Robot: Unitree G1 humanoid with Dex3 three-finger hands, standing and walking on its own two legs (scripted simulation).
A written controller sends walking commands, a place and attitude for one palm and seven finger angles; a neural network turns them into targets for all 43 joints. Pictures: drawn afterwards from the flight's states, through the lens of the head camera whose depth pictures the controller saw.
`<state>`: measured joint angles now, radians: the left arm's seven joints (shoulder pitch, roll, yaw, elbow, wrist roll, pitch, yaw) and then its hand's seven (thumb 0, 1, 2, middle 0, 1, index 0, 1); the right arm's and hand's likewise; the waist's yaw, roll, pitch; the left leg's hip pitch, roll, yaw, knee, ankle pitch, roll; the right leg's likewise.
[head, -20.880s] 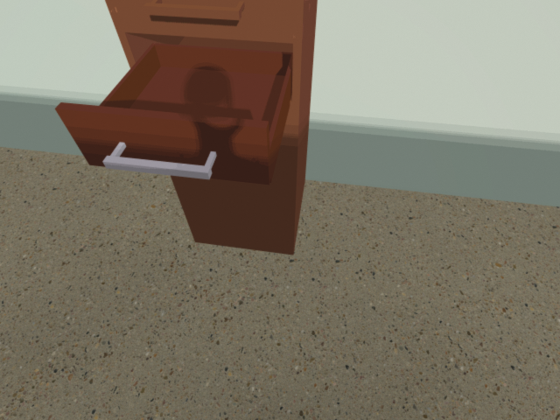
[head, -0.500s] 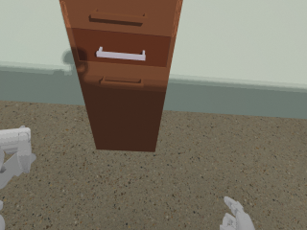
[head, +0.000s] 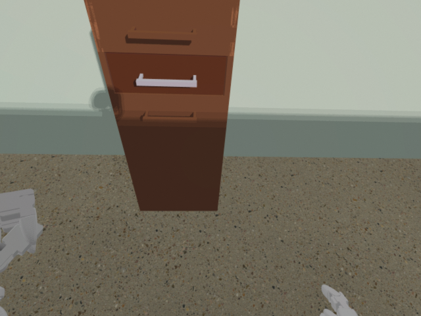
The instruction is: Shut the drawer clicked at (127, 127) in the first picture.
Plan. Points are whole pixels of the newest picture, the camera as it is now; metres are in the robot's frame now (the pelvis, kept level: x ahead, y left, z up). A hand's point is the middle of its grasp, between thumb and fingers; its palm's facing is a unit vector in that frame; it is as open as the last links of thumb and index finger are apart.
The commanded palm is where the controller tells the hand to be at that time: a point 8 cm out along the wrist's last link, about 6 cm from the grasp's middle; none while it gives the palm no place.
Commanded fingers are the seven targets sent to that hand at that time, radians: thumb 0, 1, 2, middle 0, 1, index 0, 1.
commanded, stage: stop stepping back and stand still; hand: left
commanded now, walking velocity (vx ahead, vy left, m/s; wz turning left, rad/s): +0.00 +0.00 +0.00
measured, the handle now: (167, 80) +0.81 +0.17 +0.06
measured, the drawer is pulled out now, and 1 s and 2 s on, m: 0.00 0.00 0.00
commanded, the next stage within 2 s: let the arm hang, fingers relaxed in 0.48 s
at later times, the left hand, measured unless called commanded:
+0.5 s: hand (50, 212) +0.21 +0.24 +0.17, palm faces +0.33 -0.82 -0.47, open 3.2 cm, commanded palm +0.15 +0.28 +0.19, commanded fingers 0.00 0.90 0.90 -1.40 -1.60 -1.40 -1.60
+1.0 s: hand out of the picture -0.04 +0.21 -0.17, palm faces +0.09 -0.97 -0.22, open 3.7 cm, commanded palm none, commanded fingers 0.00 0.90 0.90 -0.52 -0.65 -0.52 -0.65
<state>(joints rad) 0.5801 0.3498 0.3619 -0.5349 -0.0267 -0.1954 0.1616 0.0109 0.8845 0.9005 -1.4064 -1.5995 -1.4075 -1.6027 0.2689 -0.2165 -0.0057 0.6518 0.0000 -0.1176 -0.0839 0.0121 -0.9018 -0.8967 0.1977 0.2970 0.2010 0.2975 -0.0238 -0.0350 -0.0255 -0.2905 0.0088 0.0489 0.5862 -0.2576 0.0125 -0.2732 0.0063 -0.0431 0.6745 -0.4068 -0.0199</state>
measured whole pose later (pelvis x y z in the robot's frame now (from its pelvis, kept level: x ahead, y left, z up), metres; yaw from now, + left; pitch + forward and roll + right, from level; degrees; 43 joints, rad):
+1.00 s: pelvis -0.01 +0.01 +0.01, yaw +3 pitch -1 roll -1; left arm 0.32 0.22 0.03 1.05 0.01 0.04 0.02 0.01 0.90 0.90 -0.87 -1.09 -0.87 -1.07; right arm 0.31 -0.16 0.01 1.04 -0.02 0.04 -0.02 0.01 -0.91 -0.90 0.20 0.30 0.20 0.30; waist 0.01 -0.01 0.09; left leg -0.27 -0.02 -0.01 0.49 -0.20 0.03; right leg -0.19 0.01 -0.09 0.45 -0.24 -0.03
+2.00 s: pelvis +0.01 +0.00 +0.01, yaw +2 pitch -2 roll +0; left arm 0.30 0.10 0.01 1.16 0.00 0.00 0.04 0.00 0.91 0.90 -0.20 -0.30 -0.20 -0.30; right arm 0.31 -0.10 -0.01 1.15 -0.01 0.01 -0.04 0.00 -0.91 -0.90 0.19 0.30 0.20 0.30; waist -0.01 0.02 0.06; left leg -0.20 -0.01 0.00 0.44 -0.20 0.01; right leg -0.14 0.02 -0.07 0.42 -0.25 -0.05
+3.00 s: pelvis +0.02 -0.02 +0.01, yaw +1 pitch -2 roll +0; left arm 0.31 0.09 0.01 1.16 0.00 -0.01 0.04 0.00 0.90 0.90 -0.20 -0.30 -0.20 -0.30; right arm 0.30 -0.10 -0.01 1.16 -0.01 0.01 -0.05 0.00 -0.91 -0.90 0.19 0.30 0.20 0.30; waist 0.00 0.02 0.06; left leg -0.17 0.02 0.00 0.43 -0.22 -0.02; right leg -0.11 0.05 -0.07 0.40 -0.26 -0.07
